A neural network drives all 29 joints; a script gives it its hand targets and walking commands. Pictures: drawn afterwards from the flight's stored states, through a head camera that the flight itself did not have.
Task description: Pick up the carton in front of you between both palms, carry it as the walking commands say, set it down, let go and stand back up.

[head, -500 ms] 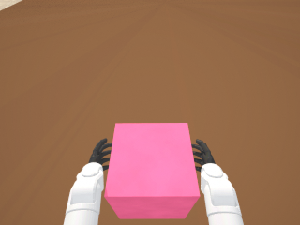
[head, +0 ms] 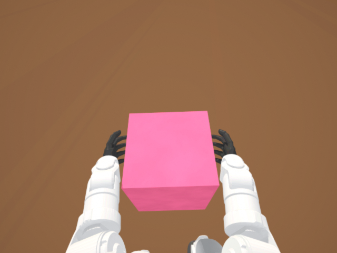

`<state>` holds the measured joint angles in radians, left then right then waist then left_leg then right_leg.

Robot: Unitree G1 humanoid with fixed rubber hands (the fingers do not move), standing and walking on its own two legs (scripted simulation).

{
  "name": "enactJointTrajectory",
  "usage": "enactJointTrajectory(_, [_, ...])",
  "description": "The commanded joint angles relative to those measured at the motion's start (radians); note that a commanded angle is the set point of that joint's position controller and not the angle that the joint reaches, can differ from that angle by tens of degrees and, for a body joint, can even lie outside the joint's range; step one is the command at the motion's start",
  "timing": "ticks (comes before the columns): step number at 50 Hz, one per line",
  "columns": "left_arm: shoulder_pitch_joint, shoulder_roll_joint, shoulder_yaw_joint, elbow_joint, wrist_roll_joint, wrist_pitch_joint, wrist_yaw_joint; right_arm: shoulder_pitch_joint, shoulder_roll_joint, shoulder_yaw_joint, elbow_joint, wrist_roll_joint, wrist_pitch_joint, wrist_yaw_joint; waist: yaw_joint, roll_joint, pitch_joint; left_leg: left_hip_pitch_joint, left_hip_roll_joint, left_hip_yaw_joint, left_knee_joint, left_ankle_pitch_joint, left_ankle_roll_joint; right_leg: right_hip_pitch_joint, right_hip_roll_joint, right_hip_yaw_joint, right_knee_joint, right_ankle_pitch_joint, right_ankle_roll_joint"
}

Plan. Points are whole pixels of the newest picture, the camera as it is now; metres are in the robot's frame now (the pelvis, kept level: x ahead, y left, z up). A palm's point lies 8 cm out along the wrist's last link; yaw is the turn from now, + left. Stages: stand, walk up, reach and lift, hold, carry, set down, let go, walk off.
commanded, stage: set down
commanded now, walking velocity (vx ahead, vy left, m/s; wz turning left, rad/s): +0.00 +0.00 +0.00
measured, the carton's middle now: (170, 165) +0.36 +0.00 -0.08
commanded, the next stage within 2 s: none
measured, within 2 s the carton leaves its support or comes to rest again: neither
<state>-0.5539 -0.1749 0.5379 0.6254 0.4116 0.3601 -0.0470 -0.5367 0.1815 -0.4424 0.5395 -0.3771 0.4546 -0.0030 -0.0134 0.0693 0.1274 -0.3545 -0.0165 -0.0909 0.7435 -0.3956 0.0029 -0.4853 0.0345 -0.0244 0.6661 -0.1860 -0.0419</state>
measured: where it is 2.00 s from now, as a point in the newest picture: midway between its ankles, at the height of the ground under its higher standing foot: outside the picture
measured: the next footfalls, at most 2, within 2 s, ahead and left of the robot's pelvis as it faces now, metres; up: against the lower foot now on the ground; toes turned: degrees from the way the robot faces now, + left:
none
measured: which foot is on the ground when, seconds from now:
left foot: down 0.00-1.00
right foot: down 0.00-1.00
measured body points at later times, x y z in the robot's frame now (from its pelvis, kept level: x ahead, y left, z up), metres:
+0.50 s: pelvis -0.02 +0.02 -0.12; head +0.21 -0.02 +0.27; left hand +0.42 +0.13 -0.19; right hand +0.41 -0.17 -0.21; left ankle +0.00 +0.14 -0.71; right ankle +0.10 -0.09 -0.71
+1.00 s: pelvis -0.04 +0.02 -0.24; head +0.26 -0.04 +0.09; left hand +0.47 +0.09 -0.35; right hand +0.45 -0.21 -0.36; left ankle +0.00 +0.14 -0.71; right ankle +0.10 -0.09 -0.71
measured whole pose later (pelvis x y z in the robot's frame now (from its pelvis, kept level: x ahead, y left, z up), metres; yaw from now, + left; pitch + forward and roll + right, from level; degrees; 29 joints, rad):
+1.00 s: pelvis -0.04 +0.02 -0.24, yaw +5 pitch +45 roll +6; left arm -1.03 -0.11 0.46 0.64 0.13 0.22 0.18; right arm -1.08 -0.16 -0.38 0.71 -0.19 0.29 0.05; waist -0.09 0.10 -0.05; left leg -1.87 -0.12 0.02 1.73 -0.65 -0.03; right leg -2.06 -0.02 0.07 1.65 -0.38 -0.01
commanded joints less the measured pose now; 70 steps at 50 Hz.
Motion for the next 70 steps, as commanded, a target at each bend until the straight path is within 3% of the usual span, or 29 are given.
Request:
enactJointTrajectory(1, [-0.443, -0.617, -0.311, 0.088, -0.090, -0.087, -0.150, -0.412, 0.616, 0.312, 0.086, 0.085, -0.111, 0.137, -0.003, -0.071, -0.333, -0.500, -0.084, -0.006, -0.075, 0.022, 0.047, 0.364, 0.034, 0.184, 0.000, -0.070, 0.037])
enactJointTrajectory(5, [-0.456, -0.667, -0.392, 0.083, -0.142, -0.186, -0.139, -0.441, 0.633, 0.366, 0.088, 0.090, -0.223, 0.135, -0.011, -0.075, -0.523, -0.673, -0.108, 0.014, 0.018, 0.072, 0.029, 0.310, 0.040, 0.173, 0.137, 0.128, 0.029])
enactJointTrajectory(9, [-0.532, -0.753, -0.551, 0.038, -0.215, -0.267, -0.119, -0.525, 0.706, 0.508, 0.065, 0.148, -0.308, 0.139, -0.013, -0.073, -0.807, -0.840, -0.130, 0.030, 0.123, 0.105, 0.003, 0.306, 0.040, 0.159, 0.282, 0.310, 0.034])
enactJointTrajectory(13, [-0.598, -0.799, -0.695, -0.057, -0.296, -0.289, -0.078, -0.608, 0.713, 0.643, -0.033, 0.221, -0.337, 0.146, -0.032, -0.092, -1.134, -0.916, -0.160, 0.041, 0.233, 0.170, -0.025, 0.276, 0.049, 0.127, 0.418, 0.435, 0.039])
enactJointTrajectory(17, [-0.617, -0.828, -0.746, -0.093, -0.327, -0.258, -0.044, -0.631, 0.671, 0.667, -0.047, 0.253, -0.309, 0.164, -0.055, -0.091, -1.214, -0.956, -0.170, 0.048, 0.309, 0.132, -0.039, 0.101, 0.067, 0.087, 0.491, 0.334, 0.039])
enactJointTrajectory(22, [-0.660, -0.871, -0.698, -0.044, -0.309, -0.195, -0.034, -0.667, 0.648, 0.604, 0.028, 0.240, -0.254, 0.208, -0.071, -0.065, -1.081, -1.038, -0.169, 0.052, 0.367, 0.012, -0.040, -0.190, 0.078, 0.050, 0.539, 0.135, 0.034])
enactJointTrajectory(31, [-0.799, -0.848, -0.612, 0.009, -0.296, -0.179, -0.003, -0.769, 0.586, 0.496, 0.118, 0.212, -0.227, 0.252, -0.105, -0.050, -1.097, -1.163, -0.195, 0.074, 0.514, 0.033, -0.047, -0.420, 0.082, 0.030, 0.675, 0.152, 0.029])
enactJointTrajectory(42, [-0.986, -0.780, -0.615, -0.010, -0.339, -0.180, 0.043, -0.942, 0.508, 0.509, 0.119, 0.275, -0.217, 0.236, -0.134, -0.083, -1.246, -1.321, -0.227, 0.119, 0.711, 0.000, -0.054, -0.487, 0.077, 0.022, 0.841, 0.185, 0.054])
enactJointTrajectory(59, [-1.303, -0.669, -0.528, 0.070, -0.378, -0.131, 0.020, -1.213, 0.403, 0.450, 0.203, 0.291, -0.156, 0.246, -0.175, -0.108, -1.200, -1.619, -0.236, 0.171, 0.957, -0.142, -0.044, -0.550, 0.043, 0.065, 1.031, 0.068, 0.054])
enactJointTrajectory(70, [-1.473, -0.598, -0.577, 0.078, -0.463, -0.130, 0.030, -1.377, 0.297, 0.457, 0.230, 0.355, -0.162, 0.273, -0.215, -0.087, -1.152, -1.623, -0.229, 0.182, 1.084, -0.128, -0.044, -0.611, 0.017, 0.028, 1.186, 0.134, 0.044])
